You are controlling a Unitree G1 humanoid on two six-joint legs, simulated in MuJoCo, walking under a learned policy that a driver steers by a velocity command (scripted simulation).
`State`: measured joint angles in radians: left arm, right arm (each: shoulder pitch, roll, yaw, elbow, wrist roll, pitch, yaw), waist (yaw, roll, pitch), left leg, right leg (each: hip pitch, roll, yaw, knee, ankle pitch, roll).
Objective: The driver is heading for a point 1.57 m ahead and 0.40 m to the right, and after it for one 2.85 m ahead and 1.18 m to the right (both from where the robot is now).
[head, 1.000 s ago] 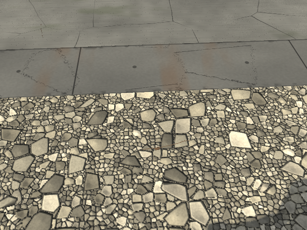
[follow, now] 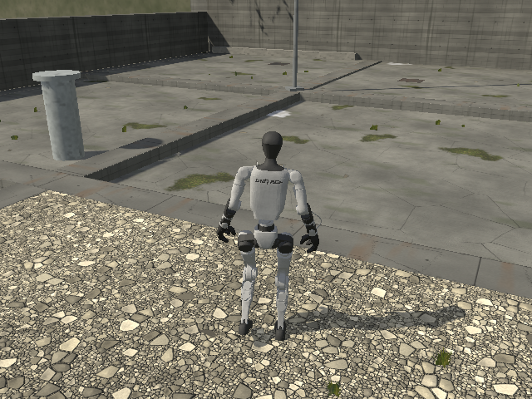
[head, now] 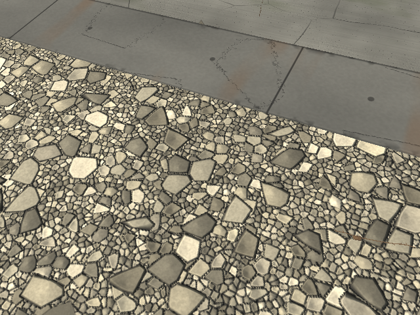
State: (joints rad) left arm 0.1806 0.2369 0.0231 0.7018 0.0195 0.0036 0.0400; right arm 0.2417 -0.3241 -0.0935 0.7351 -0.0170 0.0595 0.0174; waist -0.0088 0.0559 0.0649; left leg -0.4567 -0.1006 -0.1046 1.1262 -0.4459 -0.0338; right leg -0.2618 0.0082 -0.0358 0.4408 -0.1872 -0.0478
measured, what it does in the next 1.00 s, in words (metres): steps on the spot, turning right: left foot, then right foot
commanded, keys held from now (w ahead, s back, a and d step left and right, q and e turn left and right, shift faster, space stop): e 0.66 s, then w+e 0.28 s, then w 0.02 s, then w+q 0.04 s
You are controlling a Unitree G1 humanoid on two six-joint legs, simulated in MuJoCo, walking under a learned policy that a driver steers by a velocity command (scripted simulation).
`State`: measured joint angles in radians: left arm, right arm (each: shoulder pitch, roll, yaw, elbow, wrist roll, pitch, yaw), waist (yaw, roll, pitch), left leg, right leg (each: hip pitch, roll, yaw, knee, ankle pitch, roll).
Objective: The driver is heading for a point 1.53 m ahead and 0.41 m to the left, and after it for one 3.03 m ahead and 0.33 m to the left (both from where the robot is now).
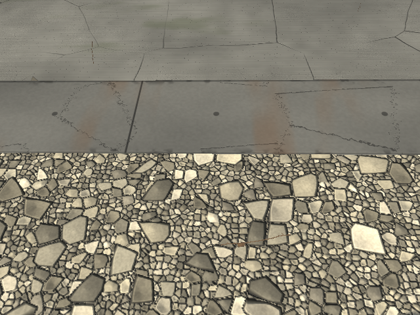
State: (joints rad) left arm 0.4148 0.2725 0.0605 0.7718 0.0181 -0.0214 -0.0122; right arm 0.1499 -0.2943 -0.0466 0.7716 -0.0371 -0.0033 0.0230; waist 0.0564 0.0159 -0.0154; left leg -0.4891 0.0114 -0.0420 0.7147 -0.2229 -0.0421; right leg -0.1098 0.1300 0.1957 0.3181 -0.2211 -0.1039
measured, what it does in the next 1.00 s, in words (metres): walks ahead, turning left: left foot, then right foot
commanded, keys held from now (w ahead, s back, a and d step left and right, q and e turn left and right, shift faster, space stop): w+q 1.00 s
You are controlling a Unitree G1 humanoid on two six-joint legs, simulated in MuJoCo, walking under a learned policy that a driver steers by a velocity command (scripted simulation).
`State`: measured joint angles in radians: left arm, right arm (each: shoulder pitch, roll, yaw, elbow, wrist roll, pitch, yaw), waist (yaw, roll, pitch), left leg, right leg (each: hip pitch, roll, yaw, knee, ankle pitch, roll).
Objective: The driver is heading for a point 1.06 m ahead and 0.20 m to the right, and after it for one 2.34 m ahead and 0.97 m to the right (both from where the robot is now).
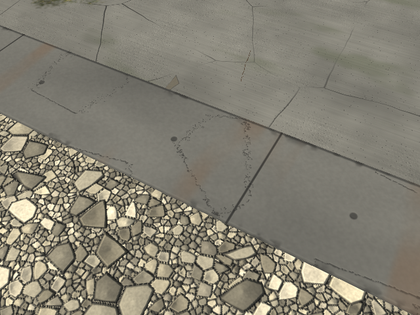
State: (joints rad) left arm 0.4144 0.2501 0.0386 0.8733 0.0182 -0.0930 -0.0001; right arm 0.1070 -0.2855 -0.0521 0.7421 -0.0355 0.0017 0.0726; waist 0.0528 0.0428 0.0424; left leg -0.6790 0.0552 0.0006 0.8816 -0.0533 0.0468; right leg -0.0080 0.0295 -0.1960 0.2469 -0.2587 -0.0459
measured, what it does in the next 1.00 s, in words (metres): walks ahead, turning right: left foot, then right foot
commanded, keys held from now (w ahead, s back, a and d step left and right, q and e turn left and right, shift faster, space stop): w+q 0.02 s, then w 0.08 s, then w+e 0.90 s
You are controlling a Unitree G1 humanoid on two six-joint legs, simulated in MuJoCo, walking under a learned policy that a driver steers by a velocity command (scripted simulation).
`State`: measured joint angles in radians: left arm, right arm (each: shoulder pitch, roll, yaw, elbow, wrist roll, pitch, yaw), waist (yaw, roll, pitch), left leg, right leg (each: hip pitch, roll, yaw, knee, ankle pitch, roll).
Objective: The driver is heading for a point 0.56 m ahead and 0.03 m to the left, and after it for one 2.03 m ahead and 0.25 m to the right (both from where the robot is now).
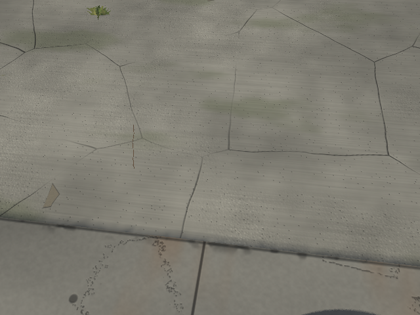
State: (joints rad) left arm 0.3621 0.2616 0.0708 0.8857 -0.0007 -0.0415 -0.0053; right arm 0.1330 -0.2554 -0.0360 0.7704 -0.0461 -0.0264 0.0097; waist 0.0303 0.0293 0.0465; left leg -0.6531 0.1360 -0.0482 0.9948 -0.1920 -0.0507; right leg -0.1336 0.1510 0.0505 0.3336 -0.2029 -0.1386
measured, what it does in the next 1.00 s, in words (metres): walks ahead: left foot, then right foot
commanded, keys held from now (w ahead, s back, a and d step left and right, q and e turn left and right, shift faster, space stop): w+e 0.24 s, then w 0.30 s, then w+q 0.06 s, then q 0.40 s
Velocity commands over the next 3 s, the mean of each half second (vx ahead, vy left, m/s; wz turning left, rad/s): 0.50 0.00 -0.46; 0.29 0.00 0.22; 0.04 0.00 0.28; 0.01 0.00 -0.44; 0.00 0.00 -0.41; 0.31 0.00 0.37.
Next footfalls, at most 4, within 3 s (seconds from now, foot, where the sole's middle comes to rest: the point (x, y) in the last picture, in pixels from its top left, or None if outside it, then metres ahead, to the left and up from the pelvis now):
0.26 left None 0.32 0.12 -0.78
0.74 right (279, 306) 0.50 -0.14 -0.78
1.20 left None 0.45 0.08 -0.78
1.60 right None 0.42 -0.11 -0.78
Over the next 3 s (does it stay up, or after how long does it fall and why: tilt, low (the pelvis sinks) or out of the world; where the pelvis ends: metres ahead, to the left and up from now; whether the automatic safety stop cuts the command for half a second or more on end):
stays up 0.44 0.02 -0.02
